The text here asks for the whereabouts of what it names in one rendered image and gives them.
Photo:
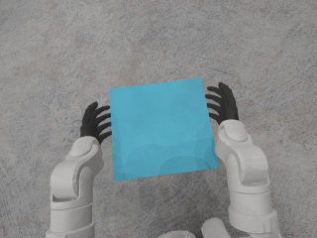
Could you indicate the robot right hand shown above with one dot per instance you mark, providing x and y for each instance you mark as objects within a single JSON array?
[{"x": 227, "y": 109}]

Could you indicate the robot right forearm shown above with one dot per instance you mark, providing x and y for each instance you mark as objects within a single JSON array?
[{"x": 248, "y": 182}]

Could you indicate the right robot thigh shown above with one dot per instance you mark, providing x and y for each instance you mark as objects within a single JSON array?
[{"x": 214, "y": 228}]

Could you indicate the carton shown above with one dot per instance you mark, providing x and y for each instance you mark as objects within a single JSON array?
[{"x": 161, "y": 129}]

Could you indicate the robot left forearm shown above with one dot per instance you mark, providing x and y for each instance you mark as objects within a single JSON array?
[{"x": 72, "y": 190}]

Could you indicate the robot left hand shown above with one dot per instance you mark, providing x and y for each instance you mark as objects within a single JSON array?
[{"x": 90, "y": 122}]

